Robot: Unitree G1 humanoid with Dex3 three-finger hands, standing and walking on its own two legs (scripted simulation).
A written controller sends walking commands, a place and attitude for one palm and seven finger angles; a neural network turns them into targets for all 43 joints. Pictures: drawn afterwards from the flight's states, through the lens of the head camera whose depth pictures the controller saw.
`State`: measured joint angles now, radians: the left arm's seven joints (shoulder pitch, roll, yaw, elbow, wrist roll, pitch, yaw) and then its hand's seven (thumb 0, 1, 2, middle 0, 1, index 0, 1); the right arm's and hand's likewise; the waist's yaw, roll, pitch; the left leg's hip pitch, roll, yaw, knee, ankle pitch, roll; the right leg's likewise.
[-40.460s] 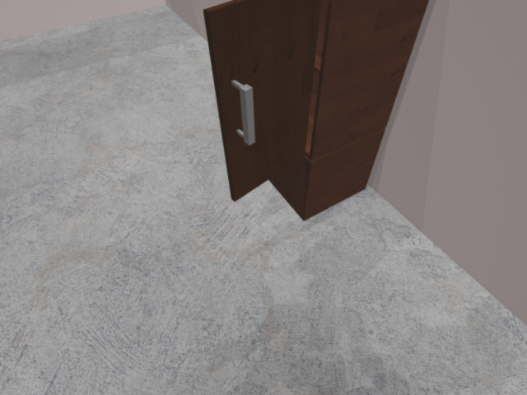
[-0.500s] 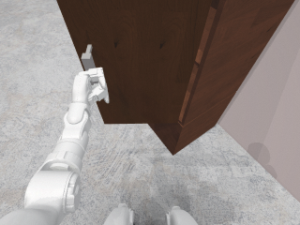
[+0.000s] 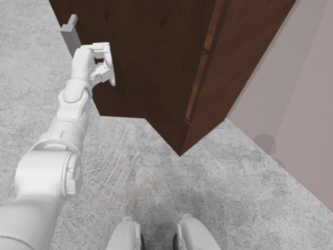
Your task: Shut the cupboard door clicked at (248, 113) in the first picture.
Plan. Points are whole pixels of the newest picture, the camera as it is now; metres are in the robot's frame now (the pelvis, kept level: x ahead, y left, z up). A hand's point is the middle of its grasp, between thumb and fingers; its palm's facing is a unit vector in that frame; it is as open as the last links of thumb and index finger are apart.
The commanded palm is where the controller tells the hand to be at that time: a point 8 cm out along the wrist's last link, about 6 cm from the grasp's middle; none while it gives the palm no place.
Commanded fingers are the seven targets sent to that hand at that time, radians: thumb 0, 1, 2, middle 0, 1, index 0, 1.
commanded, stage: push the door shut along its arc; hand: left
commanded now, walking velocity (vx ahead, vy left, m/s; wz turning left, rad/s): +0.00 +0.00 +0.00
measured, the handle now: (81, 52) +0.58 +0.16 +0.09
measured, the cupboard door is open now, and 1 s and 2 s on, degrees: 47 34 28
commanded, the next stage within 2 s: pull the fist back off the door in 0.88 s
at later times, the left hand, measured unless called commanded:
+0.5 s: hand (119, 53) +0.57 +0.07 +0.10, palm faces -0.27 -0.96 -0.03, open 2.7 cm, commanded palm +0.58 +0.10 +0.10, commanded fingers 0.00 0.90 0.90 -1.30 -1.50 -1.30 -1.50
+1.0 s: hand (128, 43) +0.59 +0.05 +0.10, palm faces -0.35 -0.94 -0.04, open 3.4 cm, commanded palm +0.62 +0.05 +0.10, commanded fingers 0.00 0.90 0.90 -1.30 -1.50 -1.30 -1.50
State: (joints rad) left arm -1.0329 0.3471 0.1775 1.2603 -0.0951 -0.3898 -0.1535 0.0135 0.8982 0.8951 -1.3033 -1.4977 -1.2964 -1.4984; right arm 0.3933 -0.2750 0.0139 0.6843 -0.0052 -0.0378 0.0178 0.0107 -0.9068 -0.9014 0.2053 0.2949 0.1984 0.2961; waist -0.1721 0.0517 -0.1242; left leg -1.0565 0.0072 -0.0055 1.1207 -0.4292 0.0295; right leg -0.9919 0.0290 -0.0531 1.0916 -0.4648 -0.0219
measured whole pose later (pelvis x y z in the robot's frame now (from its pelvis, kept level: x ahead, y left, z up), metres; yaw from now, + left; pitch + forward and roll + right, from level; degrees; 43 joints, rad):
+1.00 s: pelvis +0.00 +0.00 -0.03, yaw -2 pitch +29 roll -5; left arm -1.47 0.55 0.16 1.42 -0.01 -0.20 -0.29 0.04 0.96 1.01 -1.30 -1.50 -1.30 -1.50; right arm 0.42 -0.26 0.05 0.71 -0.04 -0.09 0.01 0.01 -0.91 -0.90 0.21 0.29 0.20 0.30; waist -0.30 0.07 -0.11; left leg -1.32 0.03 -0.04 1.27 -0.47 0.03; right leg -1.24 0.05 -0.08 1.21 -0.49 -0.02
